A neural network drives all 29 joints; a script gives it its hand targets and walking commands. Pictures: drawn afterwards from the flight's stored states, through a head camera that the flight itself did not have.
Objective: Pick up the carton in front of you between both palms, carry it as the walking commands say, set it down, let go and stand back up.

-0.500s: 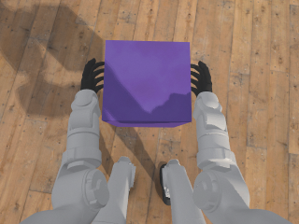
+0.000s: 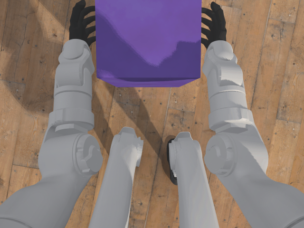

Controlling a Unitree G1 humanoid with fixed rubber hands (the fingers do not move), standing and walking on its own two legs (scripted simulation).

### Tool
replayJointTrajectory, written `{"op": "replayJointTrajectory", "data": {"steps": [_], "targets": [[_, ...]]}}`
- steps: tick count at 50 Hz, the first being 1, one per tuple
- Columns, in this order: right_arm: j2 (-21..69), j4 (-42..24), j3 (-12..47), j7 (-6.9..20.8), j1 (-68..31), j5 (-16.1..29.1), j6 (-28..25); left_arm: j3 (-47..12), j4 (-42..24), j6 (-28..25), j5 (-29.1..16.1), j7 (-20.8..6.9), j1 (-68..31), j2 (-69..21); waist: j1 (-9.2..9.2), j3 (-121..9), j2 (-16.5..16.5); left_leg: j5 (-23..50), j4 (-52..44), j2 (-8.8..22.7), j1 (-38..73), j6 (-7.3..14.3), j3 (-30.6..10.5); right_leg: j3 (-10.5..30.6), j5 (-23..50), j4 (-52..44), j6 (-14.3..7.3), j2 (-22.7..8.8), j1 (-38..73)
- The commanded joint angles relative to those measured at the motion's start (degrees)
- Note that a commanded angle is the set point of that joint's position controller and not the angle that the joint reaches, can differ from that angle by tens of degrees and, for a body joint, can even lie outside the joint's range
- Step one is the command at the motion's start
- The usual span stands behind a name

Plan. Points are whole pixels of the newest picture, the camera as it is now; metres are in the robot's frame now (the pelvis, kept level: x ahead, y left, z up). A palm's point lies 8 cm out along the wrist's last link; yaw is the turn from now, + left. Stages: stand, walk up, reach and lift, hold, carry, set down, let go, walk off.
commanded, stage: set down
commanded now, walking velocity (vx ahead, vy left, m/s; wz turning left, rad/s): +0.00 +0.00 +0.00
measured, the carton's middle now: (148, 45) +0.53 +0.05 -0.18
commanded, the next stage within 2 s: none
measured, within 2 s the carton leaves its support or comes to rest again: rests again in 0.90 s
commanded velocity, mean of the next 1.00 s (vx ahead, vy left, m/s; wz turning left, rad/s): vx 0.00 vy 0.00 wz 0.00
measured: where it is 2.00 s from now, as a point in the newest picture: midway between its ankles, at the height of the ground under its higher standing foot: (150, 167)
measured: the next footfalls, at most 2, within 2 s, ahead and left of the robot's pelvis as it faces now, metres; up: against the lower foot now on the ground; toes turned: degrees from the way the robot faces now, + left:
none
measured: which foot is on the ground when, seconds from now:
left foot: down 0.00-1.00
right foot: down 0.00-1.00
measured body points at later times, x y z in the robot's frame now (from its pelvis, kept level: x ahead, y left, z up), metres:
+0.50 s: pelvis +0.00 +0.00 -0.10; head +0.38 +0.03 +0.13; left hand +0.55 +0.22 -0.27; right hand +0.58 -0.08 -0.27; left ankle +0.09 +0.12 -0.47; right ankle +0.09 -0.12 -0.47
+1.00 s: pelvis -0.01 +0.00 -0.13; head +0.37 +0.02 +0.11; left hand +0.54 +0.22 -0.30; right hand +0.57 -0.09 -0.31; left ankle +0.09 +0.11 -0.47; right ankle +0.09 -0.12 -0.47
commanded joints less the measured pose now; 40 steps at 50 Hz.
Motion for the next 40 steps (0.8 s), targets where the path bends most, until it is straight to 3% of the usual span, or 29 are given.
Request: {"op": "replayJointTrajectory", "data": {"steps": [1, 9, 24, 26, 31, 40], "targets": [[50.8, 1.9, 26.2, 11.2, -37.9, 6.4, -1.3, -27.7, 1.8, -1.0, -7.4, -13.7, -37.0, -50.3, 2.26, -61.4, 0.5, 19.4, -6.0, -2.8, 33.6, -1.3, 6.9, -6.7, 14.6, -4.6, -0.2, 3.7, 29.0], [46.6, 2.5, 26.1, 10.6, -44.3, 8.1, -1.8, -27.6, 2.2, -1.4, -9.2, -13.9, -43.2, -46.3, 2.78, -60.7, 0.4, 19.8, 0.5, -2.1, 30.0, -1.4, 7.4, -7.2, 14.5, 2.3, -0.5, 3.3, 25.8], [39.2, 3.0, 30.8, 10.0, -55.0, 15.9, -3.8, -32.1, 2.0, -3.0, -16.8, -13.7, -54.4, -39.6, 3.0, -60.0, 1.2, 25.4, 12.4, -1.0, 30.8, -1.3, 6.9, -7.4, 18.0, 15.2, -1.5, 1.7, 23.9], [39.5, 2.2, 31.8, 10.1, -56.4, 16.7, -4.1, -32.7, 0.5, -3.3, -18.2, -13.8, -56.2, -39.7, 3.71, -59.9, -0.3, 26.1, 13.1, -1.0, 27.3, -1.1, 6.9, -7.3, 20.1, 17.0, -2.0, 1.6, 26.3], [41.3, 1.2, 34.9, 9.8, -56.2, 19.4, -4.9, -33.1, 1.1, -3.9, -19.8, -13.8, -54.2, -39.9, 4.9, -60.6, -2.6, 32.6, 15.8, -1.1, 30.7, -0.2, 5.9, -6.9, 24.2, 19.3, -1.8, 1.9, 25.6], [40.5, 6.3, 31.0, 10.5, -53.6, 18.0, -5.3, -28.6, 6.3, -4.3, -16.7, -15.3, -51.8, -38.5, 5.22, -45.9, -3.4, 23.8, 17.0, -0.6, 18.8, 0.8, 6.4, -5.8, 19.8, 20.1, -2.1, 2.0, 21.2]]}}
